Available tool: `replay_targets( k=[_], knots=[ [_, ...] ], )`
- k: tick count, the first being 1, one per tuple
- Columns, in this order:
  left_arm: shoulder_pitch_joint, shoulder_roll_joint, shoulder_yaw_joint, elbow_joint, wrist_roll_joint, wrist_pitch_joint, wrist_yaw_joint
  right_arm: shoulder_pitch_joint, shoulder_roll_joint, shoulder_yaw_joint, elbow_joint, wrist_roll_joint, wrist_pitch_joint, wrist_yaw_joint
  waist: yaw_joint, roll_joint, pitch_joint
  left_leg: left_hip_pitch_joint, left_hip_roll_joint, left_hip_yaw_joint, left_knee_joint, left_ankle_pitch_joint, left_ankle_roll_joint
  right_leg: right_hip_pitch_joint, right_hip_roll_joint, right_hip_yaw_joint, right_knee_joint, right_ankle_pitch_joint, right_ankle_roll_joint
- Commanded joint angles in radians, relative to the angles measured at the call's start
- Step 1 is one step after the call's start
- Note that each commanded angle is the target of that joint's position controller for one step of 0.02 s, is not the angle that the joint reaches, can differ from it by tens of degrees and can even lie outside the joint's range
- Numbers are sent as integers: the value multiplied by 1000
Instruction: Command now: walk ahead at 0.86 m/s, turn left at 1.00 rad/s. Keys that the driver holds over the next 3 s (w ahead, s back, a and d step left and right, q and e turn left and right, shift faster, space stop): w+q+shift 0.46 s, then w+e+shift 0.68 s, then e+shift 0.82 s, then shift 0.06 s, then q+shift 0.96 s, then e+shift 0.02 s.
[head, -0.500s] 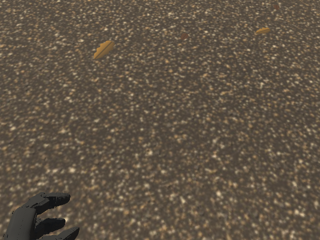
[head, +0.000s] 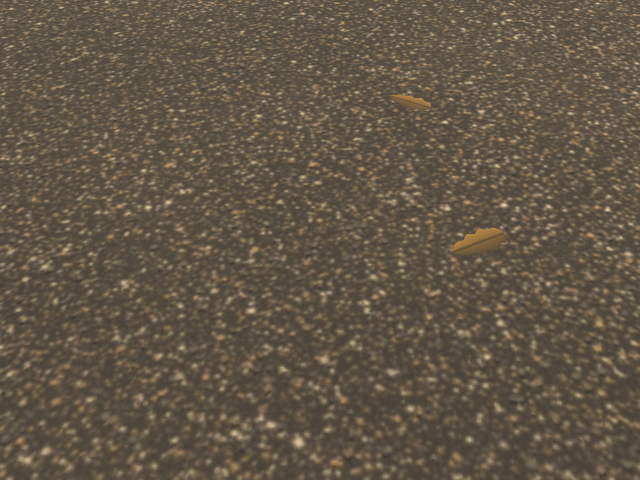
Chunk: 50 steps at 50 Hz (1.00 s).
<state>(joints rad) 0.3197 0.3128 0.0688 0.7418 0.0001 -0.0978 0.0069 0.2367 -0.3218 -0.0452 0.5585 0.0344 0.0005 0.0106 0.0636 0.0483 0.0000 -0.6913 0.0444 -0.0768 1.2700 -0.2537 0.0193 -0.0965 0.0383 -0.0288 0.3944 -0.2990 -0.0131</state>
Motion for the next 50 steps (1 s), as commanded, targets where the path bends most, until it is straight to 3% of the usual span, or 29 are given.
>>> replay_targets(
  k=[1,5,9,12,14,15,16,17,18,19,20,22,23,24,26,29,33,36,37,38,39,40,41,42,43,44,45,47,50],
  knots=[
    [19,106,14,-31,14,-15,3,-93,-59,-20,-100,15,-23,6,9,-160,100,-295,79,-21,88,135,-11,82,-245,180,-219,-29,-59],
    [47,89,-1,-2,32,-16,2,-159,-51,-19,-100,19,-27,20,18,-135,155,-282,68,24,-48,265,-20,67,-225,13,-261,154,-46],
    [122,118,-2,43,22,-2,9,-277,-1,2,-119,19,-45,64,48,-81,208,-268,49,138,-289,273,28,181,-249,-101,-256,420,-8],
    [113,204,11,48,24,17,31,-285,-17,-5,-127,19,-51,83,-16,-158,126,20,-72,295,-437,196,87,200,-259,-205,-111,1251,20],
    [64,258,28,31,20,37,47,-49,-98,-48,-80,26,-35,77,-180,-237,-4,301,-129,289,-439,78,138,182,-310,-201,192,1610,-3],
    [12,258,30,1,18,35,41,202,-192,-96,-11,25,-26,65,-299,-224,-117,637,-141,228,-504,79,192,32,-300,-177,464,1564,-23],
    [-11,189,15,-17,7,14,32,354,-224,-115,54,31,-15,41,-339,-72,-128,953,-80,75,-648,153,233,-252,-172,-169,833,738,-9],
    [104,15,-42,-95,12,-33,11,255,-284,-111,18,9,-25,27,-144,279,-227,1233,150,-456,-701,-47,423,-681,5,-27,1247,-230,21],
    [-9,97,-41,-153,-16,-89,-4,276,-213,-95,-8,-14,-45,22,-220,147,-392,1236,229,-807,-941,-443,475,-786,-5,192,1244,-148,-23],
    [-150,135,-31,-193,-49,-105,-2,282,-171,-84,12,-31,-64,22,-221,12,-209,1083,219,-779,-1034,-447,400,-820,-43,191,1160,-81,-44],
    [-154,113,-36,-196,-44,-108,1,220,-151,-75,25,-34,-80,28,-135,-141,-72,867,199,-696,-1057,-342,368,-769,-79,190,1040,-30,-43],
    [-53,102,-30,-146,-11,-70,-3,78,-108,-57,5,-41,-90,19,-19,-117,35,583,85,-494,-1063,-187,343,-623,-135,202,902,7,3],
    [-42,112,-24,-138,-3,-50,-6,45,-89,-51,6,-36,-86,14,3,-88,74,488,47,-427,-1080,-147,333,-589,-148,187,847,13,28],
    [-35,107,-24,-130,3,-34,-9,29,-64,-41,20,-27,-84,5,16,-74,96,411,32,-332,-1085,-82,318,-560,-172,146,776,36,50],
    [-136,58,-45,-161,29,-24,-13,35,-43,-29,54,-26,-90,-14,-25,-34,142,276,-30,-157,-1095,104,283,-506,-170,55,602,227,83],
    [-291,-12,-71,-185,14,-36,-26,128,-67,-31,116,-20,-109,-15,-135,-10,131,206,-41,-62,-1133,65,226,-309,-126,-13,308,606,62],
    [-432,47,-50,-224,-39,-43,-41,209,-103,-35,186,-15,-112,-1,-201,11,173,595,70,-43,-1149,206,194,-491,-105,-6,90,572,-7],
    [-318,107,-15,-216,-48,-40,-61,174,-137,-36,206,-62,-89,-9,-101,75,41,849,130,12,-972,882,142,-441,-10,-52,136,391,-77],
    [-181,150,9,-191,-58,-28,-57,147,-154,-39,203,-91,-77,-13,-16,115,-58,899,135,31,-813,1162,124,-334,28,-73,197,314,-98],
    [37,178,26,-140,-61,-8,-49,75,-170,-43,184,-101,-65,-17,104,125,-154,832,130,67,-566,1317,102,-117,34,-80,228,294,-117],
    [273,215,35,-84,-55,17,-35,22,-155,-36,154,-104,-65,-29,206,13,-256,567,96,83,-193,1104,73,233,-33,49,289,212,-137],
    [251,264,41,-57,-29,1,-51,248,38,14,132,-64,-91,0,7,-451,-354,53,-124,13,243,-117,-19,611,-268,659,149,-269,-377],
    [264,152,29,-72,-17,5,-45,161,-67,17,126,-23,-127,14,84,-352,-402,-27,-138,-74,256,-166,19,636,-296,956,-116,-472,-357],
    [196,126,23,-89,2,3,-38,35,-116,3,86,7,-148,20,77,-233,-229,-95,-76,-104,207,-101,50,518,-290,864,-130,-414,-307],
    [155,127,23,-96,3,-1,-46,-73,-103,16,56,-16,-165,14,58,-33,-129,-33,-50,-92,100,-68,73,334,-244,774,-150,-247,-277],
    [108,129,22,-98,3,-7,-51,-109,-76,17,44,-32,-175,9,8,23,-52,-13,-41,-89,26,-67,68,206,-209,704,-153,-116,-293],
    [71,108,15,-106,7,-10,-49,-87,-64,17,46,-42,-173,7,-42,10,-28,35,-19,-103,-33,-54,60,124,-164,633,-168,-20,-300],
    [51,85,8,-102,-19,-5,-46,-68,-61,13,51,-55,-159,2,-78,-27,22,44,-4,-87,-137,-52,19,38,-121,553,-188,84,-313],
    [69,91,8,-83,-40,-1,-21,-195,-42,24,-6,-65,-151,-2,-58,-40,128,66,-12,-22,-393,50,-46,-160,-80,469,-234,164,-299]
  ],
)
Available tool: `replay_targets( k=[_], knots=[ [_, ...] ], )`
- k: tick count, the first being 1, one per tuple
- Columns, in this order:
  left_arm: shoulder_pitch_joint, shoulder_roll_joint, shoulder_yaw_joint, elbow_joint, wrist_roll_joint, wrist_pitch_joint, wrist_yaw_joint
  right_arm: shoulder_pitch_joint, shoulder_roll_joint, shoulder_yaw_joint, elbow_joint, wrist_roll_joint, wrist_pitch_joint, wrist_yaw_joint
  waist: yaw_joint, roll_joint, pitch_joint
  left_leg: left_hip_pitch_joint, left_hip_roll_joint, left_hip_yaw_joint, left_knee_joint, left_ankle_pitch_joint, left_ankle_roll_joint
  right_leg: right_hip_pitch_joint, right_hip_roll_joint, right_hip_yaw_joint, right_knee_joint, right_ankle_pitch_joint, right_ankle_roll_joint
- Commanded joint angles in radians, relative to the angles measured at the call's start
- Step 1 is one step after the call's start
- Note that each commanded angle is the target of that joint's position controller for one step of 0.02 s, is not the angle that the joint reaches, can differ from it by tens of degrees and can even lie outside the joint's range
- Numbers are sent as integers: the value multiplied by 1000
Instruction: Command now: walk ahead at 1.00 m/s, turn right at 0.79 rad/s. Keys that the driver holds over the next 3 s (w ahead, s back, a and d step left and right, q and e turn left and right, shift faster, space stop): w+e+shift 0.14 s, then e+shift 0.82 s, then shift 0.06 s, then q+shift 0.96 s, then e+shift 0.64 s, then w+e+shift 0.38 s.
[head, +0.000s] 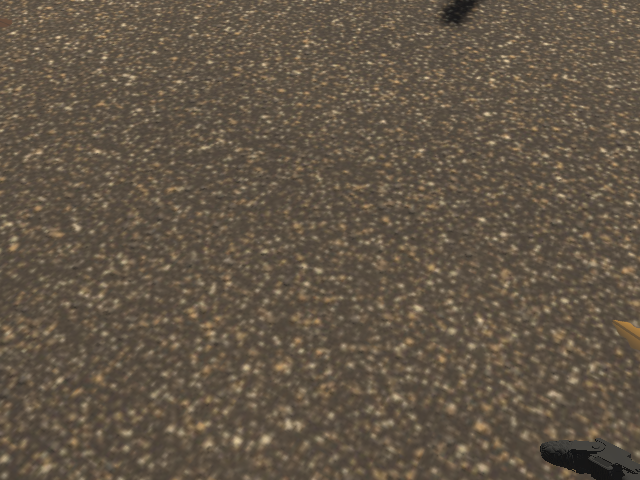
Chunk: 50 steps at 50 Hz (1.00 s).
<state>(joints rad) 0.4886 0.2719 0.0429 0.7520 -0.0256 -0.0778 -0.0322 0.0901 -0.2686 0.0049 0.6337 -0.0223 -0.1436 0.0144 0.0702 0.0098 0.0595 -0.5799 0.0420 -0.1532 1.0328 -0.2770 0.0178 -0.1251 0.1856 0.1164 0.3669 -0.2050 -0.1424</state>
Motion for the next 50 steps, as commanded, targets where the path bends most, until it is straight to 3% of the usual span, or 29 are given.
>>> replay_targets(
  k=[1,3,7,9,10,11,12,13,14,15,16,17,19,22,26,29,30,31,32,33,34,35,36,38,41,43,48,49,50],
  knots=[
    [-97,140,38,-86,-12,-17,28,-114,-73,-19,-104,-8,-11,-4,-43,-21,88,11,-28,74,-260,180,-59,-205,-198,288,-210,80,-148],
    [-70,156,47,-65,-13,-8,36,-187,-43,-15,-135,-5,-16,2,-2,-51,73,199,-73,104,-418,400,-69,-333,-171,259,-219,65,-90],
    [-24,147,54,-26,-33,-3,46,-219,-119,-56,-160,41,-19,-12,2,-97,30,306,-76,31,-571,439,-71,-162,-202,334,-133,69,-29],
    [-31,173,70,-23,-21,19,50,-135,-181,-92,-155,34,-28,-23,-61,-114,-43,390,-109,66,-627,349,-42,-20,-176,333,97,448,33],
    [-84,180,71,-50,-7,32,49,37,-198,-105,-130,27,-29,-28,-162,-131,-181,588,-53,55,-592,396,-10,-40,-148,305,327,551,81],
    [-98,87,44,-96,31,41,49,266,-237,-111,-95,17,-14,-36,-223,-50,-389,893,143,-89,-447,499,51,-184,-106,240,671,279,122],
    [138,-36,-4,-114,-7,38,38,311,-298,-112,-52,-10,-1,-12,-99,452,-615,1249,497,-626,-491,659,294,-536,13,137,1066,-527,170],
    [116,105,11,-97,-18,54,45,288,-216,-110,-69,2,18,-10,-128,342,-644,1200,454,-674,-529,407,273,-604,-134,120,1181,-425,185],
    [-57,170,30,-131,-18,63,51,216,-122,-89,-93,5,37,-24,-169,230,-457,1049,370,-428,-556,460,219,-652,-174,59,1135,-349,190],
    [-149,192,39,-155,-4,72,57,148,-104,-77,-79,4,53,-25,-150,86,-297,851,320,-258,-572,632,187,-638,-212,6,1092,-294,202],
    [-200,192,48,-173,11,77,56,117,-99,-76,-59,7,60,-27,-126,39,-192,708,270,-162,-595,716,170,-625,-237,-14,1045,-272,207],
    [-192,154,46,-188,3,85,47,95,-104,-76,-36,1,58,-30,-85,66,-129,590,242,-91,-639,712,158,-581,-268,-20,991,-260,201],
    [-196,77,26,-209,-10,100,41,24,-101,-81,-1,15,53,-30,-46,113,-61,442,236,5,-733,682,172,-532,-300,-54,837,-245,203],
    [-217,85,25,-215,3,99,26,-44,-165,-103,23,25,54,-34,-32,87,-103,408,239,133,-769,685,173,-428,-308,-75,595,3,189],
    [-261,134,42,-210,9,109,-11,-79,-205,-113,49,56,54,-29,-34,57,-104,425,205,278,-728,607,117,-289,-274,-123,367,207,131],
    [-257,201,73,-222,14,119,-20,-59,-248,-130,62,75,66,-24,-15,49,-103,469,204,322,-572,729,86,-211,-212,-189,295,111,77],
    [-193,224,89,-207,16,117,-16,-55,-245,-131,63,80,75,-23,21,27,-125,455,182,348,-436,762,64,-122,-170,-213,239,121,46],
    [-80,259,113,-177,13,112,0,-26,-218,-122,63,68,84,-21,68,-38,-158,350,135,354,-214,643,26,47,-133,-181,174,195,-4],
    [-115,350,124,-200,-4,110,24,64,-106,-88,53,9,92,-12,-22,-341,-149,110,1,370,90,-214,-47,182,-325,140,138,704,-101],
    [-194,380,115,-285,49,88,15,139,-151,-82,24,4,96,-3,-71,-380,-362,-120,-148,145,363,-427,-76,347,-527,648,30,453,-332],
    [-219,318,105,-307,36,74,1,68,-226,-94,30,19,91,3,-11,-190,-384,-125,-91,18,347,-329,-53,306,-509,611,-33,303,-278],
    [-244,294,98,-299,19,66,2,12,-224,-92,12,27,89,2,-27,-131,-285,-123,-72,17,283,-256,-40,212,-460,521,-39,228,-222],
    [-270,270,94,-293,3,68,9,1,-199,-88,26,14,91,-9,-55,-46,-224,-107,-41,13,197,-214,-42,127,-409,454,-34,193,-168],
    [-345,247,86,-313,12,87,33,-4,-199,-87,39,12,104,-13,-95,-48,-186,25,-38,17,22,-169,-54,-44,-340,349,-23,273,-124],
    [-338,259,97,-307,20,105,56,2,-149,-75,55,18,114,-12,-90,-58,-221,120,-95,36,-158,-124,-94,-91,-303,331,1,385,-117],
    [-337,265,102,-303,10,117,66,3,-137,-72,57,24,122,-9,-84,-72,-237,166,-112,28,-231,-51,-103,-120,-289,352,3,293,-95],
    [-362,239,98,-302,9,134,65,1,-143,-85,47,26,124,-1,-81,-164,-185,287,-122,19,-432,22,-78,-205,-241,428,27,65,-24],
    [-382,223,93,-303,7,137,65,48,-147,-91,63,25,120,0,-106,-175,-188,350,-103,33,-524,96,-65,-219,-226,416,64,37,0],
    [-358,185,81,-296,6,137,64,75,-173,-102,72,15,120,-3,-105,-143,-192,425,-32,10,-619,150,-34,-255,-181,371,143,-65,40]
  ],
)
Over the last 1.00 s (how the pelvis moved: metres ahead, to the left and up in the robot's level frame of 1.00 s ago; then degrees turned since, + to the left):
0.84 0.25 0.00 17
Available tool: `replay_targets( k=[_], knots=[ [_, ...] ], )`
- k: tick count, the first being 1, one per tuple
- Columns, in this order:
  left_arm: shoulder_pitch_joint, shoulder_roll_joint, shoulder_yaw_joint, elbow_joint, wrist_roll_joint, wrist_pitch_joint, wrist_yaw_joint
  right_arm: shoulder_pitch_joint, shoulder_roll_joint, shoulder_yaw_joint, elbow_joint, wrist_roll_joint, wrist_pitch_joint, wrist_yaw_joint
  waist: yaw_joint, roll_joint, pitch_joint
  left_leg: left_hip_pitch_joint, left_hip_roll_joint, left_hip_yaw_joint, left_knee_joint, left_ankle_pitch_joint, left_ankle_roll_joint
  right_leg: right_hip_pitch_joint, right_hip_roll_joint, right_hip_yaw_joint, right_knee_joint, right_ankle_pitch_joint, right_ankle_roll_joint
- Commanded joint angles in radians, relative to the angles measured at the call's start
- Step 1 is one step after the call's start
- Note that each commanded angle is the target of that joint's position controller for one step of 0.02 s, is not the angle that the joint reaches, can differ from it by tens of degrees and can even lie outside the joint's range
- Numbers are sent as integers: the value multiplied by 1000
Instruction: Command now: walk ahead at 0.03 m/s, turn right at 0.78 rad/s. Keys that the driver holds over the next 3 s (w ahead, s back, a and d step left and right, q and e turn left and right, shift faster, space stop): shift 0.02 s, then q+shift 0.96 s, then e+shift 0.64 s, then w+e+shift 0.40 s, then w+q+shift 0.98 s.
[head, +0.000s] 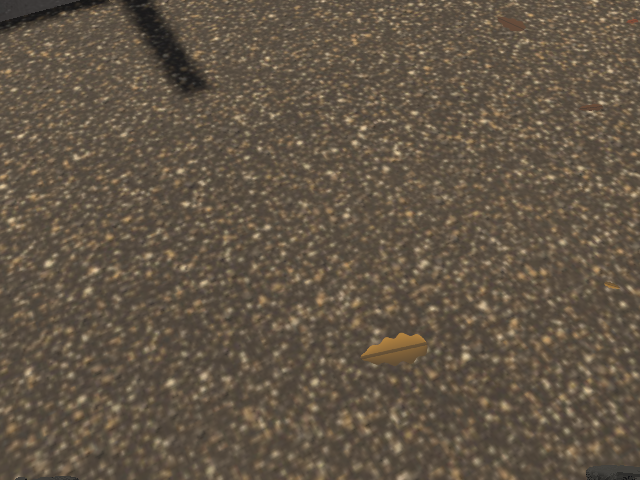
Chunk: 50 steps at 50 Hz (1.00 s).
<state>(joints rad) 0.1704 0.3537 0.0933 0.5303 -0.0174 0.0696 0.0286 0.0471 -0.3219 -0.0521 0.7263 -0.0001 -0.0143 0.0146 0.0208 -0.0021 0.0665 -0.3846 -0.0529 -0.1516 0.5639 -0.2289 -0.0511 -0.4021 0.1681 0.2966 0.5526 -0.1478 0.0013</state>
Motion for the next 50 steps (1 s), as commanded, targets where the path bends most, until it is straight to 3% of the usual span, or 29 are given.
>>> replay_targets(
  k=[1,2,3,4,5,7,9,11,14,17,18,19,20,21,22,23,25,30,34,37,38,39,40,41,42,43,44,46,50],
  knots=[
    [54,27,8,-54,8,-9,1,97,-182,-57,-42,-25,-1,-11,-1,90,-212,298,293,-225,-249,61,120,-61,-36,32,209,-415,-48],
    [61,71,19,-84,11,-25,-1,62,-220,-59,-51,-63,1,-10,32,294,-124,170,407,-501,-352,4,261,-186,23,-67,408,-489,-8],
    [81,134,33,-52,16,-36,1,-9,-170,-47,-85,-60,-5,-15,46,232,-90,121,402,-504,-345,-43,297,-170,-45,-45,546,-427,16],
    [72,149,38,-15,14,-34,5,-45,-111,-29,-95,-40,-6,-18,38,140,-66,95,334,-376,-313,-61,262,-147,-53,-44,586,-360,34],
    [73,105,26,11,24,-27,12,-52,-71,-13,-95,-23,-7,-16,35,86,-72,101,266,-299,-295,-77,220,-111,-59,-46,592,-323,56],
    [81,15,-7,22,45,-27,4,-51,-22,18,-72,-8,-10,-8,45,87,-77,93,204,-237,-298,-52,203,-30,-119,-108,493,-267,92],
    [-6,14,-12,-2,40,-42,1,7,-100,-12,-65,11,11,-9,-8,151,-47,133,150,-216,-281,14,200,-8,-129,-218,301,-279,107],
    [-58,32,-7,-7,19,-52,8,107,-185,-44,-54,10,28,-16,-59,185,-65,218,169,-286,-256,62,221,0,-99,-221,191,-333,103],
    [-41,43,-2,20,-5,-64,13,136,-179,-54,-61,22,32,-20,-57,210,-104,306,197,-403,-253,106,239,28,-83,-179,49,-310,76],
    [22,43,3,66,-9,-83,3,114,-166,-66,-72,46,42,-32,-16,198,-155,297,169,-420,-225,187,212,168,-79,-173,-162,-178,34],
    [66,52,9,93,-9,-86,-1,100,-156,-67,-80,55,47,-39,4,187,-180,231,140,-391,-202,174,181,288,-107,-184,-254,-67,16],
    [89,81,17,106,0,-84,0,111,-125,-61,-85,54,49,-45,2,144,-211,110,94,-335,-137,83,137,433,-195,-149,-260,6,-15],
    [57,150,30,102,30,-74,3,124,-71,-49,-108,45,44,-42,-33,-112,-181,-101,-23,-154,36,-144,78,495,-378,25,-229,211,-124],
    [-23,127,28,81,69,-72,-2,153,-122,-68,-107,42,35,-36,-43,-226,-132,-223,-57,-15,234,-348,28,427,-531,100,-228,462,-230],
    [-66,78,12,62,69,-76,3,173,-176,-87,-90,32,33,-31,-51,-156,-122,-225,7,-4,406,-336,-1,396,-544,45,-213,543,-245],
    [-103,40,1,55,56,-79,11,189,-173,-93,-75,33,42,-28,-67,-116,-118,-228,20,12,479,-285,-16,390,-487,-41,-197,534,-209],
    [-117,27,-5,63,21,-81,21,199,-117,-78,-74,25,63,-23,-62,-131,-87,-294,54,49,559,-182,-50,411,-426,-152,-172,581,-175],
    [-30,85,13,89,33,-52,23,61,-59,-39,-174,35,57,17,31,-129,-69,-284,119,163,380,-99,-70,441,-422,-262,-189,534,-208],
    [-44,141,33,95,10,-55,-3,73,-80,-43,-207,30,65,31,17,-136,-82,-131,107,235,221,-86,-24,383,-454,-340,-159,550,-187],
    [-62,134,38,104,-20,-81,-24,140,-111,-67,-208,28,88,27,-37,-134,-111,39,64,262,55,-40,41,342,-453,-409,-11,578,-125],
    [-55,111,34,114,-25,-90,-29,235,-140,-87,-182,24,89,15,-90,-86,-155,205,30,252,-52,72,85,265,-411,-461,145,572,-75],
    [-21,86,26,109,-3,-102,-33,339,-238,-120,-171,25,85,-9,-132,84,-212,471,124,46,-113,511,170,21,-330,-487,394,247,18],
    [-20,-7,-8,43,56,-112,-37,302,-364,-132,-207,2,70,-19,-58,363,-305,625,415,-437,-112,784,420,-299,-147,-409,690,-567,90],
    [-97,59,3,56,48,-109,-32,293,-274,-111,-221,-12,44,-2,-140,185,-382,564,434,-450,-176,598,461,-300,-161,-195,771,-553,77],
    [-133,78,7,43,19,-106,-26,242,-241,-98,-210,-4,27,-1,-108,130,-272,462,387,-356,-206,438,406,-312,-183,-187,745,-469,51],
    [-122,78,9,54,20,-103,-15,184,-214,-93,-205,21,24,-9,-67,63,-185,376,313,-290,-228,278,338,-307,-207,-187,657,-381,39],
    [-115,89,14,61,31,-98,-2,122,-193,-84,-218,32,31,-19,-40,61,-136,299,274,-251,-238,217,297,-285,-213,-190,578,-309,41],
    [-72,79,14,81,38,-92,-3,62,-188,-78,-241,13,43,-38,-4,95,-138,184,214,-203,-241,258,280,-176,-171,-205,529,-213,64],
    [-28,44,-3,110,27,-88,-5,74,-189,-78,-229,13,50,-54,-5,115,-178,177,190,-198,-211,207,265,-125,-140,-203,358,-145,97]
  ],
)
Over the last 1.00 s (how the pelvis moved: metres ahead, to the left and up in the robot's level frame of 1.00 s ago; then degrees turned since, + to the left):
0.56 -0.01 -0.01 -57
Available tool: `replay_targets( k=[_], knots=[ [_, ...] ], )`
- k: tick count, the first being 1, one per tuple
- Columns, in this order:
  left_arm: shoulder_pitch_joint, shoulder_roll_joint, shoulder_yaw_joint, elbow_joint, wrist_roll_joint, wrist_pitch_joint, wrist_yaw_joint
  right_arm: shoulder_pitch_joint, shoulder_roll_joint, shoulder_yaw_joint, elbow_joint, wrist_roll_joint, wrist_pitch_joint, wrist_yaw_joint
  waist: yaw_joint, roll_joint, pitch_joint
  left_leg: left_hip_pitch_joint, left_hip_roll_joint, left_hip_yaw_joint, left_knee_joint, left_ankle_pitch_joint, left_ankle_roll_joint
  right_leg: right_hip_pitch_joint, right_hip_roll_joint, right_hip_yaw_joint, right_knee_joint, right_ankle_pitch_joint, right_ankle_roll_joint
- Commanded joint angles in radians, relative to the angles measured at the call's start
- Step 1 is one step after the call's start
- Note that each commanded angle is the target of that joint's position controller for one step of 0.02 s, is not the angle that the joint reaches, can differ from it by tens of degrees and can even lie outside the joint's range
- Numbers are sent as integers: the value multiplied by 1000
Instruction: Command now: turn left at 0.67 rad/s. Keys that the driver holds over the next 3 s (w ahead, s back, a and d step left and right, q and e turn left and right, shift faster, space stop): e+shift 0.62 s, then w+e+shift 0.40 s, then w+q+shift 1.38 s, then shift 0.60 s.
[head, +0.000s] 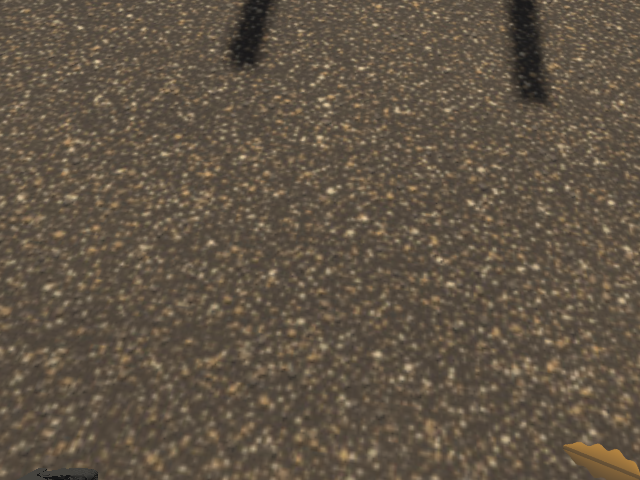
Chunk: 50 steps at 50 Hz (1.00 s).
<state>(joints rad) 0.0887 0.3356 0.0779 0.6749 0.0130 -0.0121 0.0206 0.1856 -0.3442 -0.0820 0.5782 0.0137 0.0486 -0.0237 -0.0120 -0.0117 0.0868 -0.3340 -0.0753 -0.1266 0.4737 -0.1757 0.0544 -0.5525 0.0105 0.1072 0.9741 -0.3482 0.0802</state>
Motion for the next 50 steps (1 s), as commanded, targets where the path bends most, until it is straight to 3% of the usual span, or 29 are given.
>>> replay_targets(
  k=[1,4,6,8,9,10,11,12,13,15,16,18,19,21,22,24,25,26,27,28,29,30,31,32,34,36,43,50],
  knots=[
    [67,61,9,-23,-6,-2,0,-68,-152,-42,-79,-5,-11,-18,19,141,-210,116,211,-205,-106,144,152,55,3,-25,-90,75,22],
    [52,53,-1,-28,-11,1,-9,-52,-102,-12,-52,-26,-12,-7,-15,173,-209,67,227,-196,-87,138,153,147,-35,-53,-143,77,16],
    [54,33,-13,-30,-11,-3,-18,-57,-34,21,-26,-39,-19,6,-19,170,-197,45,241,-190,-83,100,148,232,-64,-56,-227,69,-5],
    [70,24,-19,-27,-14,-11,-27,-75,-28,33,-1,-42,-31,18,8,164,-155,10,218,-150,-66,19,119,339,-43,-92,-404,149,-37],
    [47,54,-14,-41,-7,-13,-27,-39,-42,29,18,-41,-37,19,2,140,-120,18,184,-132,-48,-26,83,344,-37,-76,-486,230,-57],
    [21,127,-1,-68,-2,-14,-23,-6,-71,19,24,-47,-43,13,-31,62,-93,33,130,-96,25,-83,39,312,-93,31,-499,425,-91],
    [10,205,17,-79,-11,-16,-21,49,-83,11,22,-54,-45,6,-87,-86,-85,27,40,2,106,-154,-10,282,-164,150,-526,507,-167],
    [38,200,24,-66,-18,-14,-22,-2,-80,8,10,-52,-44,-7,-56,-178,-80,37,0,80,184,-165,-57,230,-224,282,-603,392,-253],
    [76,169,18,-57,-15,-13,-21,-63,-80,4,-7,-37,-43,-16,-22,-216,-70,8,-10,76,216,-192,-64,246,-245,374,-638,351,-289],
    [148,165,25,-48,-18,-15,-13,-122,-55,1,-29,-23,-36,-18,33,-240,-100,-111,-38,45,346,-385,-66,370,-268,456,-648,406,-328],
    [169,177,34,-46,-20,-20,-6,-131,-50,-2,-36,-19,-38,-14,47,-213,-127,-172,-30,8,439,-441,-72,436,-284,482,-639,449,-341],
    [136,171,46,-52,-40,-9,12,-115,-21,0,-26,-11,-45,-5,24,-135,-165,-191,-4,-13,405,-391,-88,487,-235,419,-602,480,-294],
    [116,159,49,-59,-51,8,21,-116,-6,3,-19,-5,-52,-1,22,-129,-176,-170,-4,-4,324,-349,-99,492,-204,395,-595,466,-266],
    [86,153,57,-78,-51,46,31,-99,14,6,-4,5,-63,14,21,-154,-203,-66,-30,27,190,-260,-112,452,-156,376,-587,468,-239],
    [73,154,62,-89,-50,58,31,-71,11,2,8,9,-67,22,13,-170,-213,-7,-39,37,118,-223,-112,425,-142,379,-585,460,-233],
    [27,140,60,-113,-64,67,29,30,-11,-16,49,8,-68,26,-39,-162,-226,172,-28,65,-123,-38,-97,325,-97,371,-552,337,-187],
    [59,102,50,-113,-60,67,28,63,-65,-35,61,2,-63,19,-28,-95,-230,318,90,-21,-177,2,-58,183,-38,323,-470,115,-133],
    [139,19,31,-113,-41,63,21,15,-161,-50,36,-26,-49,10,34,218,-209,385,354,-327,-214,22,76,-46,116,133,-213,-218,-69],
    [149,109,55,-118,-31,44,19,-30,-144,-43,14,-74,-57,17,38,234,-157,243,485,-430,-231,103,168,-95,46,120,-30,-262,-36],
    [153,170,75,-97,-33,42,15,-95,-91,-28,-6,-70,-66,12,60,147,-114,200,447,-325,-222,126,168,-77,0,96,75,-193,-22],
    [169,172,79,-70,-35,47,15,-136,-57,-19,-9,-53,-71,4,67,100,-89,189,363,-204,-208,103,129,-79,-13,77,113,-115,-10],
    [180,150,76,-54,-33,54,16,-149,-48,-15,-11,-38,-72,-7,64,96,-88,215,316,-128,-194,106,104,-102,-21,63,162,-48,1],
    [182,125,68,-58,-34,57,11,-143,-45,-11,-5,-29,-72,-17,55,122,-80,226,296,-58,-179,225,103,-124,-36,39,205,-6,14],
    [150,118,60,-73,-38,56,4,-76,-51,-12,9,-28,-73,-24,16,127,-102,266,296,-30,-216,108,111,-165,-60,-4,230,47,20],
    [71,109,45,-119,-51,44,-12,31,-79,-18,32,-21,-81,-26,-51,143,-97,365,336,-81,-296,-229,122,-279,-101,-36,214,80,25],
    [28,107,40,-145,-54,32,-23,92,-101,-22,49,-21,-94,-21,-82,119,-73,443,373,-110,-335,-343,116,-364,-119,-29,199,93,20],
    [14,54,22,-159,-65,-4,-48,160,-102,-27,103,-28,-131,1,-83,99,14,478,379,100,-368,-211,69,-426,-159,-38,139,226,-19],
    [-118,-11,-26,-192,-71,-16,-89,214,-110,-30,174,-33,-122,17,-101,54,133,499,390,329,-378,-1,62,-408,-174,-149,-36,260,-110]
  ],
)
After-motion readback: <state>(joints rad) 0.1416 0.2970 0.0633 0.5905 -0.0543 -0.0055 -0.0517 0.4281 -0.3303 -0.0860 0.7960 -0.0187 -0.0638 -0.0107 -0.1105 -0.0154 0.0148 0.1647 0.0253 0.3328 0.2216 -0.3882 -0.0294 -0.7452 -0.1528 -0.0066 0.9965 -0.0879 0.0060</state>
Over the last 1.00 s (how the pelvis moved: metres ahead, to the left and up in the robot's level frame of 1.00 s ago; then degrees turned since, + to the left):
0.02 0.07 0.01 38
